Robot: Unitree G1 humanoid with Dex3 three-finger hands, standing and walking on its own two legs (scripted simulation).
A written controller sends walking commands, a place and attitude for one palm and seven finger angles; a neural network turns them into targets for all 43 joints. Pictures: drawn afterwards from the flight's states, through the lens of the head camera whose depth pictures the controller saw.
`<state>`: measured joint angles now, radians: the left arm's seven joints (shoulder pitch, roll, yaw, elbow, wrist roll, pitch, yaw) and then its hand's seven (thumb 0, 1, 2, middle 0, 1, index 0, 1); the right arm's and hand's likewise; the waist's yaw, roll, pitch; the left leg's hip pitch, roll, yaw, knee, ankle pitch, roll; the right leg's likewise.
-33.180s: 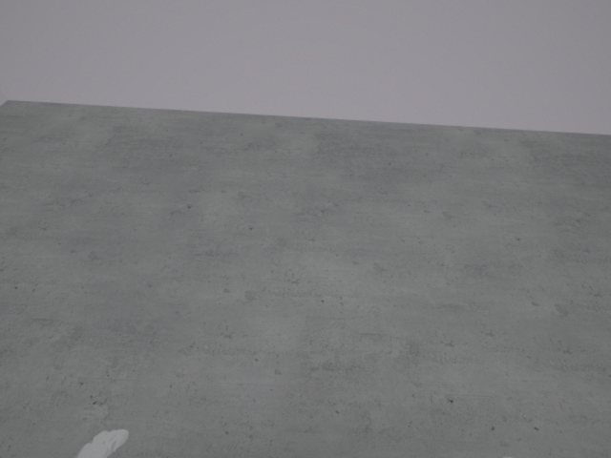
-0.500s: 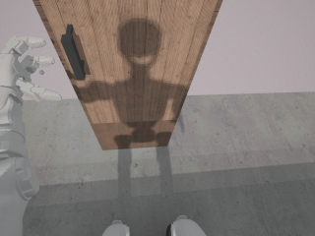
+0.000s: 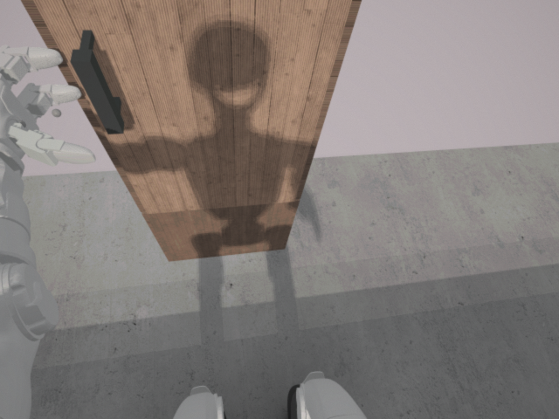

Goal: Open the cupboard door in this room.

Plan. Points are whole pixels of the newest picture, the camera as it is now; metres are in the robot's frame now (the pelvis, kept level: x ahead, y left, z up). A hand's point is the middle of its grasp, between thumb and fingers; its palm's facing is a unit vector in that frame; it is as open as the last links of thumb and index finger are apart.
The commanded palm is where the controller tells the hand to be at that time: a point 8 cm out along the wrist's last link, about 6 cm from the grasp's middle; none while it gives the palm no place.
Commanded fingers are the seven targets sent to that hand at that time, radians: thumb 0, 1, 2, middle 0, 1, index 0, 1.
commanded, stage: slide the fingers in behind the handle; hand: left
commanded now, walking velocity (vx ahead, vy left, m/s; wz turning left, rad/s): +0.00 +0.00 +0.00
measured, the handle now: (102, 85) +0.55 +0.20 +0.10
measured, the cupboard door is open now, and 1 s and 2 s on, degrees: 0 0 0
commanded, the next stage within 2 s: close the thumb around the handle in 1.36 s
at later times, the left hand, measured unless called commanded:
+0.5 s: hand (82, 112) +0.50 +0.22 +0.10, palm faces +0.02 -1.00 +0.02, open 14.0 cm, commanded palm +0.48 +0.26 +0.10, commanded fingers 0.00 -0.50 0.30 -0.30 -1.20 -0.30 -1.20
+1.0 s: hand (118, 112) +0.50 +0.17 +0.11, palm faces +0.05 -1.00 +0.00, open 14.0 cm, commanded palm +0.47 +0.23 +0.10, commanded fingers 0.00 -0.50 0.30 -0.30 -1.20 -0.30 -1.20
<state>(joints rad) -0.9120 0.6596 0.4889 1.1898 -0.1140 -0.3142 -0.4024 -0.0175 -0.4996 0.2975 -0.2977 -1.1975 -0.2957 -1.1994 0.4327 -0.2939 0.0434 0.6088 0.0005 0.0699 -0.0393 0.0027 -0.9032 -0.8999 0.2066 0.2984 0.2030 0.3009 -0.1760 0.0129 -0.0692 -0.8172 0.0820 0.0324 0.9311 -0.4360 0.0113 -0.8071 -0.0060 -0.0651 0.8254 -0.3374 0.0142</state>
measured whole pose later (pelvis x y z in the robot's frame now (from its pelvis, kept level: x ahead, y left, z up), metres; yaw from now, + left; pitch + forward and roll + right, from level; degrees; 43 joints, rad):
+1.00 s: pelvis +0.00 -0.01 +0.00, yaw +1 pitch +16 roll -2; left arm -0.89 0.43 0.38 1.13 -0.09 -0.36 -0.19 -0.02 -0.50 0.30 -0.30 -1.20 -0.30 -1.20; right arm 0.40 -0.27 0.02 0.62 -0.01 0.04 0.00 0.00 -0.90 -0.90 0.21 0.30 0.20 0.30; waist -0.15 0.03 -0.08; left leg -0.76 0.07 0.04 0.91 -0.43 0.01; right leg -0.77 -0.02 -0.06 0.84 -0.35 0.01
